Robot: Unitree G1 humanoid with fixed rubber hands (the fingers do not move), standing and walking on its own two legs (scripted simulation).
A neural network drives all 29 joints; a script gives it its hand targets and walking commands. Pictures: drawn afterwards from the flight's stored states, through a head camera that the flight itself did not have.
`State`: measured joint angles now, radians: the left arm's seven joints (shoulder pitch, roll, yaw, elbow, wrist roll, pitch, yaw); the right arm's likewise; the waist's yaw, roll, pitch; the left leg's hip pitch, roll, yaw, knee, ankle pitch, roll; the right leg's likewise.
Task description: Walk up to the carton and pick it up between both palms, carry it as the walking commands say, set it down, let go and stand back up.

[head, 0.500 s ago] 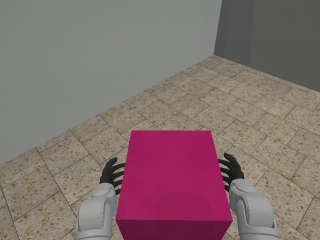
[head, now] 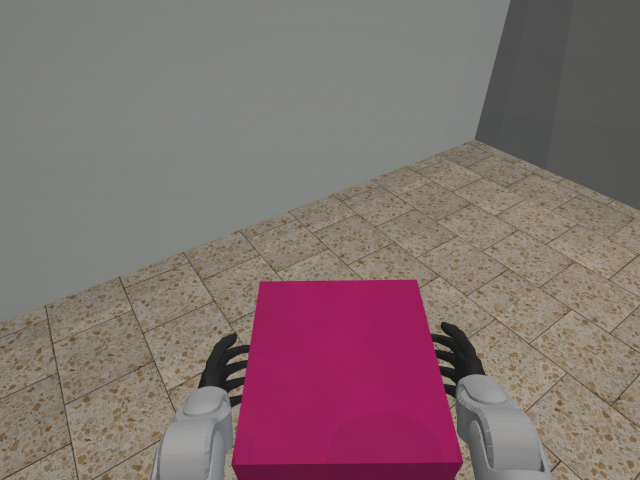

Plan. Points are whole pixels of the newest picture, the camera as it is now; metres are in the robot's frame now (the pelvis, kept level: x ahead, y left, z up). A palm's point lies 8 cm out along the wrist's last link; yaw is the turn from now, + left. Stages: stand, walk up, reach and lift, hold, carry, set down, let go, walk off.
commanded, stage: hold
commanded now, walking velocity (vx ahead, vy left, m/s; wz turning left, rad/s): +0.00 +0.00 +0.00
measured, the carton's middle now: (339, 408) +0.27 +0.00 -0.05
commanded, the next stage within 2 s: set down in 0.42 s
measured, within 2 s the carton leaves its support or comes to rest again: neither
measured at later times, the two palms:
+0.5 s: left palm (235, 361) +0.28 +0.13 +0.05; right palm (487, 381) +0.25 -0.18 +0.05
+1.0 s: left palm (262, 366) +0.32 +0.11 -0.01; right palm (481, 365) +0.31 -0.20 -0.01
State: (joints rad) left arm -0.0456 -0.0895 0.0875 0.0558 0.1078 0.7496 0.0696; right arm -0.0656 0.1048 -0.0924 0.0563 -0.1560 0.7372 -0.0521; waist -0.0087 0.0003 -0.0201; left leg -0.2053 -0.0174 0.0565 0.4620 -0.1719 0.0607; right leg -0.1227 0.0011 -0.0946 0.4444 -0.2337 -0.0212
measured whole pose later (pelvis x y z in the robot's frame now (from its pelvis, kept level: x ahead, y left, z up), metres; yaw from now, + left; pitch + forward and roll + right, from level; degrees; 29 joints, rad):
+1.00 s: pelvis +0.01 -0.02 -0.01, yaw -3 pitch -5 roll +2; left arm -0.39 -0.19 0.44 0.55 0.34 0.55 0.01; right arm -0.46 0.12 -0.44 0.64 -0.32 0.51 0.03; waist -0.01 -0.01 0.05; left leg -0.23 -0.05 0.03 0.58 -0.26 0.05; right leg -0.21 0.00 -0.04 0.65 -0.35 -0.05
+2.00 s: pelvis -0.04 +0.00 -0.10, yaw -6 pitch +28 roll -1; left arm -0.56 0.01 0.20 0.76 0.12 -0.01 0.16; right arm -0.60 0.00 -0.20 0.79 -0.05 -0.03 -0.12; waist -0.01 0.00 0.04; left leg -1.25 -0.05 -0.04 1.08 -0.32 0.02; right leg -1.20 0.05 -0.04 1.09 -0.38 -0.04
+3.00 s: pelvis -0.08 +0.00 -0.25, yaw -8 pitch +41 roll -1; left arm -0.99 0.15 0.17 0.87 -0.05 0.03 0.20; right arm -1.02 -0.16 -0.11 0.86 0.12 0.06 -0.18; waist -0.01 0.01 0.07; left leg -1.94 -0.05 0.00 1.65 -0.43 0.02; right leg -1.90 0.05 -0.04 1.68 -0.50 -0.03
